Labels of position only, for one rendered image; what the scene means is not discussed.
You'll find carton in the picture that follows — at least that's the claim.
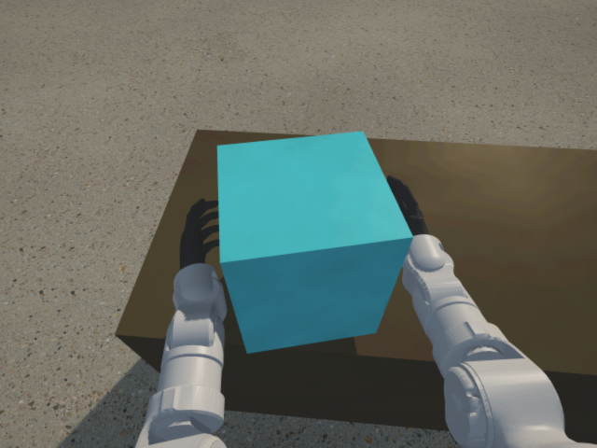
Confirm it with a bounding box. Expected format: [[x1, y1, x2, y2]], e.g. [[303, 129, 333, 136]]
[[217, 132, 413, 354]]

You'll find robot right upper arm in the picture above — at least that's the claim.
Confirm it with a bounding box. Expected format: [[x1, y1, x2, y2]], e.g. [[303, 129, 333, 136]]
[[444, 358, 597, 448]]

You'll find right robot hand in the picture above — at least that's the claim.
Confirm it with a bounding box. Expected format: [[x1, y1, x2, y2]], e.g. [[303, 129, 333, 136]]
[[386, 175, 429, 236]]

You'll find left robot hand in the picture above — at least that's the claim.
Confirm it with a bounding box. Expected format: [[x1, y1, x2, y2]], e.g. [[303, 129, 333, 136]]
[[180, 199, 219, 270]]

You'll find pedestal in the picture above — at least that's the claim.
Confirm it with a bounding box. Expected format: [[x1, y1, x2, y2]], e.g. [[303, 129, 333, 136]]
[[115, 130, 597, 444]]

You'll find robot right forearm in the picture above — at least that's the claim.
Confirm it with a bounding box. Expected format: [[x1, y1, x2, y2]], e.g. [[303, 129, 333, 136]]
[[402, 234, 565, 428]]

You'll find robot left forearm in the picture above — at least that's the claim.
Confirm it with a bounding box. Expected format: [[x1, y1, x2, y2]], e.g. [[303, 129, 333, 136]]
[[135, 263, 228, 448]]

